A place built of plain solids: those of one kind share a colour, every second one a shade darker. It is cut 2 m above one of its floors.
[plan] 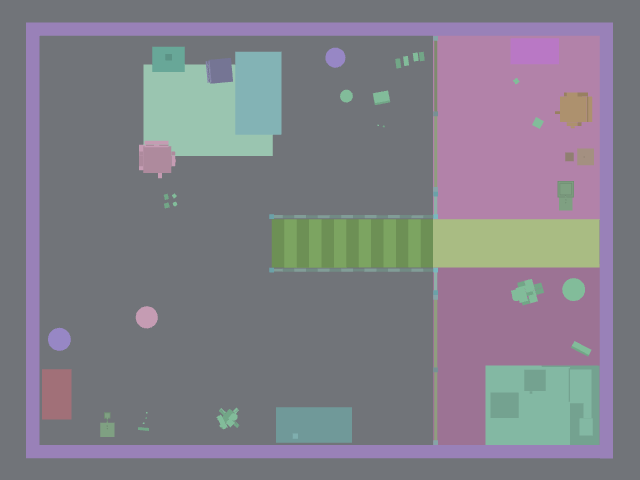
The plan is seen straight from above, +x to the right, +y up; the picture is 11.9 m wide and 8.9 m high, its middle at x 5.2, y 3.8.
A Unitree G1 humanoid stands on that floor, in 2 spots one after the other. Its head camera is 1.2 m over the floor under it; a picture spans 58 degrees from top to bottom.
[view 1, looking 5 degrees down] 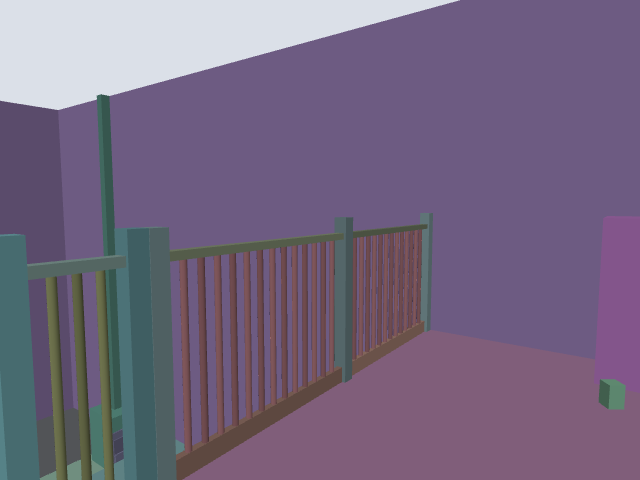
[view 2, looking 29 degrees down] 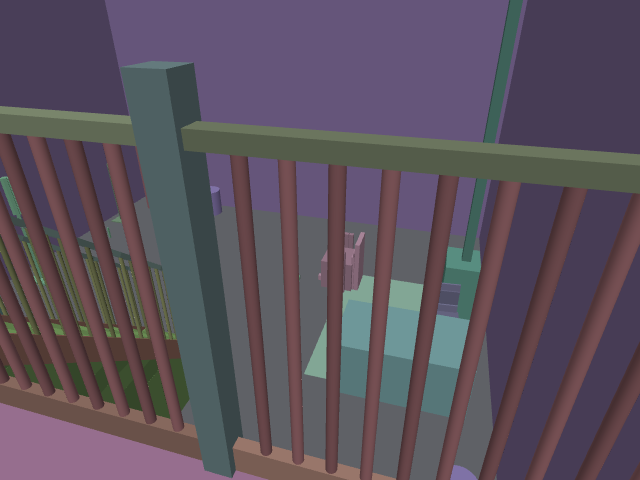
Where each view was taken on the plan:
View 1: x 8.89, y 3.74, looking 126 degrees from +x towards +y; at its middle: gal_guard_rail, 2.60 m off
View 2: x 8.04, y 6.63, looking -164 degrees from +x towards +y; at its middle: ground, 8.45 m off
